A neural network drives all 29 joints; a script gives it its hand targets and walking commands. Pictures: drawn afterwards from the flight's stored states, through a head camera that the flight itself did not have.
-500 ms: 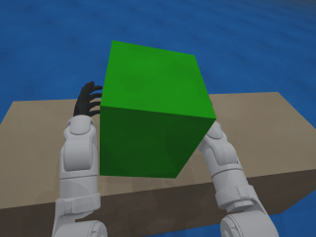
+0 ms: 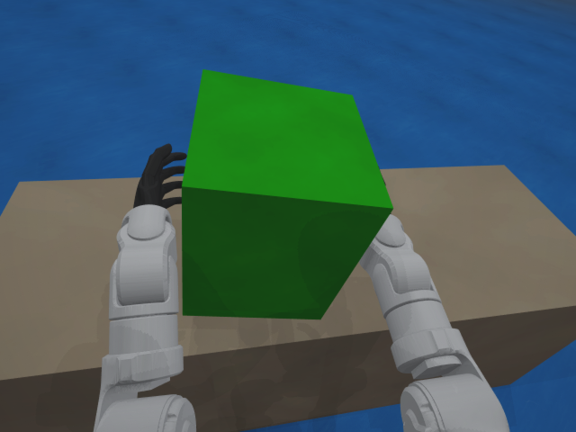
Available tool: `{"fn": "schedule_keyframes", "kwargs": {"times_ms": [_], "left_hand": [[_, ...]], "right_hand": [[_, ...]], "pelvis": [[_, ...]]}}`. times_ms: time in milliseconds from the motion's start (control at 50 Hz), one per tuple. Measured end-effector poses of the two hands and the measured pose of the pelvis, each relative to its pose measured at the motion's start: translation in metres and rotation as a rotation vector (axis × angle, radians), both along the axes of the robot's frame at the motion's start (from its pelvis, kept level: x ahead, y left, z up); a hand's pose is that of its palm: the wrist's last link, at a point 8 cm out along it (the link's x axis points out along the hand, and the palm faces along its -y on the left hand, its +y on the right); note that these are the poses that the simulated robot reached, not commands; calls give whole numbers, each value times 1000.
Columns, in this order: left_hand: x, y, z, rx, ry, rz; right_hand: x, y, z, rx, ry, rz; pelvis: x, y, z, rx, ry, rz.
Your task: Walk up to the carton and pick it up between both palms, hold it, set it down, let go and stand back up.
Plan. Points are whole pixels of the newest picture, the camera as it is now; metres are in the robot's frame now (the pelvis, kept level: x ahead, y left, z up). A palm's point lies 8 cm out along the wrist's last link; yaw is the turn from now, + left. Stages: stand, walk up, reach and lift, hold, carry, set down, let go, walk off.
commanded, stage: hold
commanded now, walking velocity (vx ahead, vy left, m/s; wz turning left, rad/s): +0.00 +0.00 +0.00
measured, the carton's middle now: (267, 205) +0.37 +0.01 +0.15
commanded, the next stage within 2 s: none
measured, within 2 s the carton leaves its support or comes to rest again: neither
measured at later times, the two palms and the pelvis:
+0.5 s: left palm (150, 208) +0.34 +0.16 +0.16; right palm (372, 212) +0.35 -0.13 +0.15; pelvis +0.00 +0.00 +0.00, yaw +0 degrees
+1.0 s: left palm (152, 206) +0.35 +0.16 +0.16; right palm (372, 212) +0.35 -0.13 +0.15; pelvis +0.00 +0.00 +0.00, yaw +0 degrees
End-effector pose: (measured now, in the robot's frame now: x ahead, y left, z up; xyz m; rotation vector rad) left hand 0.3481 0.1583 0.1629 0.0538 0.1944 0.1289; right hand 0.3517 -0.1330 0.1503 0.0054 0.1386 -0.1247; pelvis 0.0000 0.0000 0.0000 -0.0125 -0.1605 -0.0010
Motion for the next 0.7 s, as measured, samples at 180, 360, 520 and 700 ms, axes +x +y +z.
{"fn": "schedule_keyframes", "kwargs": {"times_ms": [180,360,520,700], "left_hand": [[-3,0,-2,-2,-5,3],[-4,1,-2,-4,1,5],[-4,2,0,-1,-1,3],[-3,2,0,-3,0,1]], "right_hand": [[-2,0,-1,7,-6,2],[-3,1,-1,8,-2,3],[-2,2,0,9,-5,2],[-3,2,0,10,-5,-2]], "pelvis": [[3,0,0,0,-8,3],[3,-1,0,1,-12,2],[2,0,0,1,-9,1],[1,1,0,1,-8,0]]}}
